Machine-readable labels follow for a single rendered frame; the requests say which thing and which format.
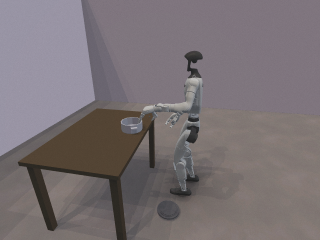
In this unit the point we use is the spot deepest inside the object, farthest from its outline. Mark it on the table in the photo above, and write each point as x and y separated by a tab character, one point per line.
94	146

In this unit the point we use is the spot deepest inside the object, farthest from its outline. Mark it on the left robot forearm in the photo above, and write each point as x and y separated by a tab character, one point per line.
177	107

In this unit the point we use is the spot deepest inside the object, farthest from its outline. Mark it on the lid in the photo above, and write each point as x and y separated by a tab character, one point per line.
168	209

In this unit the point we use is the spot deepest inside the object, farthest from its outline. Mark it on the pot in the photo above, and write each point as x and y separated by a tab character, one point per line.
131	125

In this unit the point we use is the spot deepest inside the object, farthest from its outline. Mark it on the robot torso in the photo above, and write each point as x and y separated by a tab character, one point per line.
193	117

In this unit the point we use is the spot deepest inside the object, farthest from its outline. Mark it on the robot left upper arm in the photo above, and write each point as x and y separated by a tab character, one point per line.
192	87

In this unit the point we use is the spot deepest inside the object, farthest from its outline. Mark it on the right robot hand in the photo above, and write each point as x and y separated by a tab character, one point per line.
175	118

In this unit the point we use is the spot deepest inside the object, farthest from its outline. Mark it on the robot head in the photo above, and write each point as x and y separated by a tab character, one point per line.
193	56

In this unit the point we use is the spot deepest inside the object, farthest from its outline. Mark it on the left robot hand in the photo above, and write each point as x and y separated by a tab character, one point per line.
147	110

